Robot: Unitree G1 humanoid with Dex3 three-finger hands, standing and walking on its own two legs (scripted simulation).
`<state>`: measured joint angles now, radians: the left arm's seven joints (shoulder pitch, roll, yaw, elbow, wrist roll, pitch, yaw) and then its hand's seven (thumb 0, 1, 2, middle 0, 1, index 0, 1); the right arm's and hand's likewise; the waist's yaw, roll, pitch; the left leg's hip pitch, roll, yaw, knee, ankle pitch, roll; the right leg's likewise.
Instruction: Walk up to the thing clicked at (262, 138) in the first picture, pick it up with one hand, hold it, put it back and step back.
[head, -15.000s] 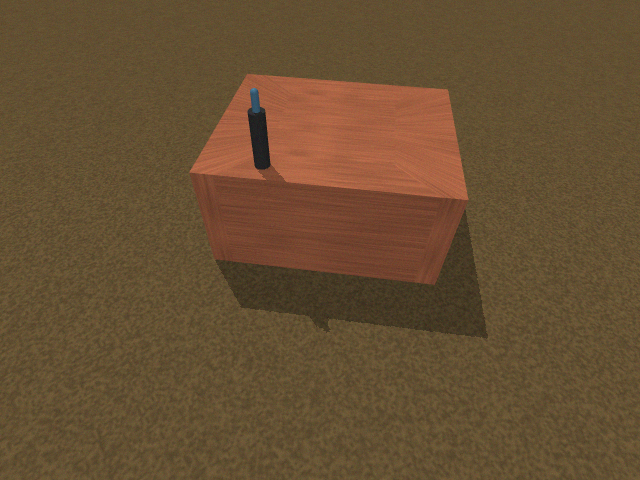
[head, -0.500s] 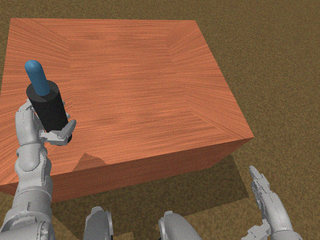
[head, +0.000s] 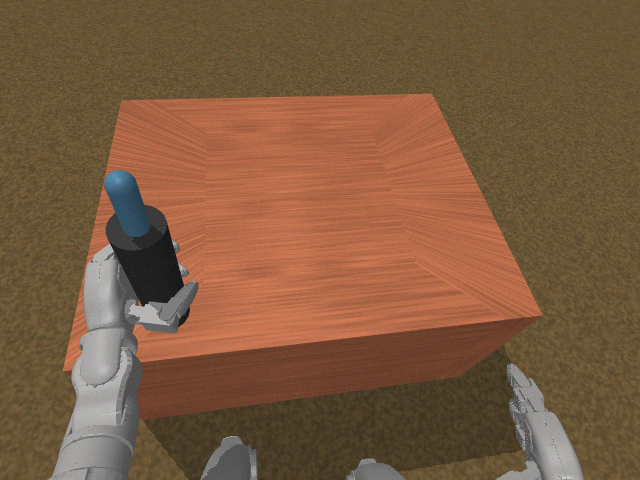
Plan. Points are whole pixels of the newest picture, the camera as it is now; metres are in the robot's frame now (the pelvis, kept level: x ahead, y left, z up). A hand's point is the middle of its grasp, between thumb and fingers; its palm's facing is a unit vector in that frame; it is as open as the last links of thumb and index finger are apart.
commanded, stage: lift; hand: left
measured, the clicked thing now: (150, 261) +0.36 +0.18 +0.09
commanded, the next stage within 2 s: hold in 0.44 s
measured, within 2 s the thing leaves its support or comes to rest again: neither
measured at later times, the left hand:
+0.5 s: hand (167, 279) +0.35 +0.16 +0.07, palm faces +0.12 -0.99 +0.00, open 8.2 cm
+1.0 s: hand (163, 273) +0.34 +0.16 +0.09, palm faces +0.13 -0.99 -0.01, open 8.1 cm
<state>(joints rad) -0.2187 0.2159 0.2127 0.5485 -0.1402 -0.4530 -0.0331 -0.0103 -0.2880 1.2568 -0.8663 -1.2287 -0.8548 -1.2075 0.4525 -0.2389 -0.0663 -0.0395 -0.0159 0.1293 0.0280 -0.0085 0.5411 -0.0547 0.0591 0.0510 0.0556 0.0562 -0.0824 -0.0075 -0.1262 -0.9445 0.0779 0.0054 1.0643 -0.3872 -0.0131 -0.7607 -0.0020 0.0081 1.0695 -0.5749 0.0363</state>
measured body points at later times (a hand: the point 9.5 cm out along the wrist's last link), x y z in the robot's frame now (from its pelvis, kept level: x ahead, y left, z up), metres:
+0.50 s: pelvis +0.01 +0.00 +0.02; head +0.06 +0.00 +0.47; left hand +0.33 +0.22 +0.07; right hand +0.16 -0.26 -0.01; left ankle +0.07 +0.13 -0.66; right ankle -0.03 -0.14 -0.66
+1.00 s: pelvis +0.01 -0.01 +0.03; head +0.05 -0.01 +0.48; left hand +0.33 +0.21 +0.10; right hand +0.16 -0.27 -0.01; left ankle +0.07 +0.13 -0.66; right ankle -0.03 -0.14 -0.66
